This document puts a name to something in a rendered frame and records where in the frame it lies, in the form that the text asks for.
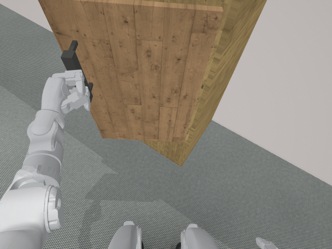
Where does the robot left upper arm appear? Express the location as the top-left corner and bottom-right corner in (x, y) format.
(0, 185), (64, 249)

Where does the cupboard door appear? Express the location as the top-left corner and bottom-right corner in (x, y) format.
(38, 0), (223, 143)

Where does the handle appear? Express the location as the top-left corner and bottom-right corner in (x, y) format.
(61, 40), (93, 103)

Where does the left robot shin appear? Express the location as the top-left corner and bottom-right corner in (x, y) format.
(124, 221), (135, 226)

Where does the right robot shin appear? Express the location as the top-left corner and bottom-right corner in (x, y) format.
(187, 224), (198, 229)

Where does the robot right hand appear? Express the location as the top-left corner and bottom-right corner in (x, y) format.
(256, 237), (278, 249)

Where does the robot left hand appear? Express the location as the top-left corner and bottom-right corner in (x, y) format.
(41, 70), (91, 119)

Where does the left robot forearm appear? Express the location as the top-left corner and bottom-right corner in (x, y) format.
(0, 109), (65, 205)

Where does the robot shin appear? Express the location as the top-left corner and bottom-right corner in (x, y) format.
(124, 221), (135, 226)
(187, 224), (198, 229)

